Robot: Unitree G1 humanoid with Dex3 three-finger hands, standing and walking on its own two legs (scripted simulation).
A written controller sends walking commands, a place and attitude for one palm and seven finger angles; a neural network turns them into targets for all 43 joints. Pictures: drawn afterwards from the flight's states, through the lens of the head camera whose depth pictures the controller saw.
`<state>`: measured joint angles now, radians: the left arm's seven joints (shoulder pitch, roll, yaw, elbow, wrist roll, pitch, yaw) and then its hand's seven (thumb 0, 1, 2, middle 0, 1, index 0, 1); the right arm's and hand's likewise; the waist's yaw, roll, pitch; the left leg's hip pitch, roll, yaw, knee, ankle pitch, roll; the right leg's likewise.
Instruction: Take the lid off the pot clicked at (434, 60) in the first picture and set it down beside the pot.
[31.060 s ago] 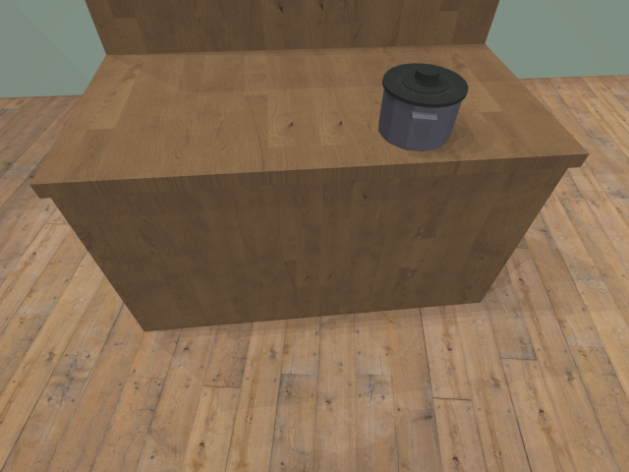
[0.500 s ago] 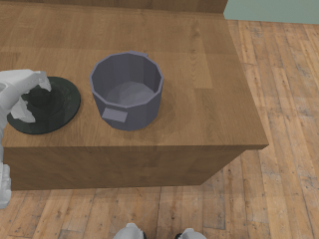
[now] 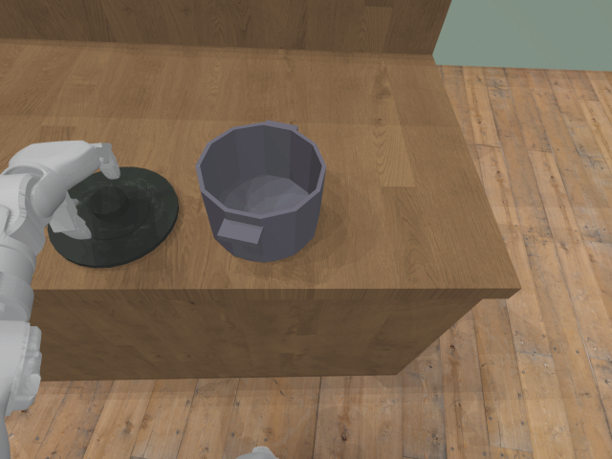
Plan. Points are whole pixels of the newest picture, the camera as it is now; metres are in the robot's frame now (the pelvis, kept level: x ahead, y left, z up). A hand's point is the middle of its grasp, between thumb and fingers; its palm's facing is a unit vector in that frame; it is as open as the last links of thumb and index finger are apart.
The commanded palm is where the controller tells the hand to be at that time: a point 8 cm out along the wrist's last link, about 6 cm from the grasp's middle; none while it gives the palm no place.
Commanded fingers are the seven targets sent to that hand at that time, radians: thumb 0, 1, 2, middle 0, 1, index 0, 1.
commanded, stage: raise the empty hand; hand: left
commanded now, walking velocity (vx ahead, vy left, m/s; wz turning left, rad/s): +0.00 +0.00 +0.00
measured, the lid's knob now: (109, 203) +0.47 +0.30 +0.01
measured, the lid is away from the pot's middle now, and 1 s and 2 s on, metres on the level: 0.23 0.23 0.23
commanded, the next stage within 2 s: draw the hand back to the body in 0.90 s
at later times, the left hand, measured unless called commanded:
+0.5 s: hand (52, 171) +0.44 +0.32 +0.11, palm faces -0.39 -0.06 -0.92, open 11.0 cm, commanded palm +0.45 +0.31 +0.18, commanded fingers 0.00 0.01 0.60 -0.33 -0.89 -0.33 -0.89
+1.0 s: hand (43, 148) +0.44 +0.31 +0.14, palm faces -0.37 -0.05 -0.93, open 11.1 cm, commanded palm +0.44 +0.31 +0.21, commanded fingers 0.00 0.01 0.60 -0.33 -0.89 -0.33 -0.89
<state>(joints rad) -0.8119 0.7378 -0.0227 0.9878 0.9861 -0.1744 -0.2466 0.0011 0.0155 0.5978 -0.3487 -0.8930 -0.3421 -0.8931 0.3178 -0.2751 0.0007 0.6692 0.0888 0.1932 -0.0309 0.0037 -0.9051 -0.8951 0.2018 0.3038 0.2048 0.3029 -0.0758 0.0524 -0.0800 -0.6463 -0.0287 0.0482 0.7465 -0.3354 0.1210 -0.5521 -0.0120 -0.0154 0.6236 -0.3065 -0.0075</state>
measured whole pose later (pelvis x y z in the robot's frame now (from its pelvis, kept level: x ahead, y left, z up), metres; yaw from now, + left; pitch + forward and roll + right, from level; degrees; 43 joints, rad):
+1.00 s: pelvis +0.01 -0.01 +0.02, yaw +2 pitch +9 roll -3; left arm -0.93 0.78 -0.06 0.90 0.95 -0.13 -0.42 0.00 0.01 0.60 -0.35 -0.89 -0.34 -0.89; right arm 0.26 -0.28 0.01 0.63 0.09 0.18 -0.02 0.00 -0.91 -0.90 0.20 0.30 0.20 0.30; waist -0.06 0.05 -0.03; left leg -0.47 -0.06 0.03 0.57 -0.26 0.11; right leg -0.37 -0.03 -0.02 0.45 -0.24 0.02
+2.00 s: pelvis +0.04 -0.07 +0.03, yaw +0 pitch +1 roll -1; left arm -0.16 0.44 0.37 0.16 -0.05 -0.08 0.09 0.00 0.26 0.68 -0.31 -0.72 -0.30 -0.72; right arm 0.23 -0.28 0.01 0.66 0.05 -0.04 -0.04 0.01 -0.91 -0.90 0.20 0.30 0.20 0.30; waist 0.00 0.05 0.03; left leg -0.19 0.01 0.03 0.47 -0.29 0.02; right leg -0.12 0.03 -0.01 0.39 -0.28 -0.02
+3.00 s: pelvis +0.02 -0.06 +0.03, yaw +1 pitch -4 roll -1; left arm 0.42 0.35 0.30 -0.35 -0.09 -0.12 0.09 0.02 0.89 0.90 -0.21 -0.30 -0.21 -0.30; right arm 0.18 -0.23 0.02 0.64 0.03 -0.12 -0.05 0.01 -0.90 -0.90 0.20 0.30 0.20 0.30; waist 0.04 0.06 0.02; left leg -0.12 0.00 0.03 0.45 -0.25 0.03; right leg -0.05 0.02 -0.01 0.37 -0.24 -0.01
